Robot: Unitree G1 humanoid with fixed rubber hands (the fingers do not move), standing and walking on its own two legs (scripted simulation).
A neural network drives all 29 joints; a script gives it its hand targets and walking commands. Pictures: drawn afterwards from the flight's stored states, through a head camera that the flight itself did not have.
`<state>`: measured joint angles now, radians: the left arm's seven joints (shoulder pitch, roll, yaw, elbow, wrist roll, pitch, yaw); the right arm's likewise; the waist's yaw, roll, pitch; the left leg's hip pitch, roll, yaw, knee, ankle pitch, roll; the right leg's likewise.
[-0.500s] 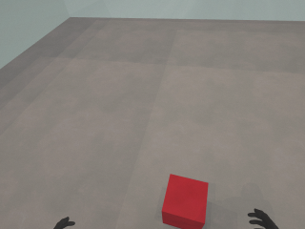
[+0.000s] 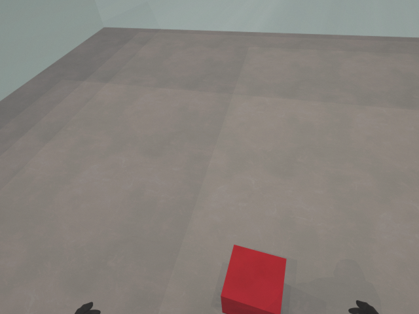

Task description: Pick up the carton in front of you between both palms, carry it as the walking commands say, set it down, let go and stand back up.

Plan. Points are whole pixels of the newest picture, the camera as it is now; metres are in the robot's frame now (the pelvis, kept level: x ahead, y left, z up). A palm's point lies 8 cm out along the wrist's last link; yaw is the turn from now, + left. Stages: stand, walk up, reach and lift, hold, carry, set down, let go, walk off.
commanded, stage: stand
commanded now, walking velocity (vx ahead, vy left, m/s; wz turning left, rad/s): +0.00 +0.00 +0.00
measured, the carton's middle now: (252, 286) +0.38 -0.11 -0.65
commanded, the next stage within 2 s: none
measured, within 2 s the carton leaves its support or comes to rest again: neither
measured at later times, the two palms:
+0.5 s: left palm out of the picture +0.08 +0.31 -0.09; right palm out of the picture +0.07 -0.30 -0.11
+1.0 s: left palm out of the picture +0.08 +0.31 -0.09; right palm out of the picture +0.06 -0.30 -0.11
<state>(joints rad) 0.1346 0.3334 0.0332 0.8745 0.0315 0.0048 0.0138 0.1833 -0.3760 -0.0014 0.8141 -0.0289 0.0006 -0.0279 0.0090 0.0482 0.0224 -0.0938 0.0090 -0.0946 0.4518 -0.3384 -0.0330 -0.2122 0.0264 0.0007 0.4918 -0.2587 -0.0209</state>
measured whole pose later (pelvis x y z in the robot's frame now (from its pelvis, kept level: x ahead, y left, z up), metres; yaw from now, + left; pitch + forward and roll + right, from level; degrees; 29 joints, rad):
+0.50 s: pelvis -0.02 +0.00 +0.00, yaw +0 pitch -2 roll +0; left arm 0.11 0.36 0.02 1.01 0.02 0.00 0.01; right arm 0.18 -0.39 0.01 0.95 -0.03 -0.01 -0.02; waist 0.01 0.03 0.03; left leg -0.06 0.00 -0.08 0.39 -0.28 -0.03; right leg -0.18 0.02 0.01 0.43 -0.20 -0.02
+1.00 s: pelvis -0.02 +0.00 +0.01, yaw -1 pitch -2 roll +0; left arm 0.09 0.37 0.01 1.05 0.01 0.00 0.01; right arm 0.16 -0.40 0.01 1.00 -0.02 -0.01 -0.02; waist 0.01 0.03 0.03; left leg -0.05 0.00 -0.07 0.36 -0.27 -0.03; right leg -0.18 0.02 0.02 0.41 -0.18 -0.01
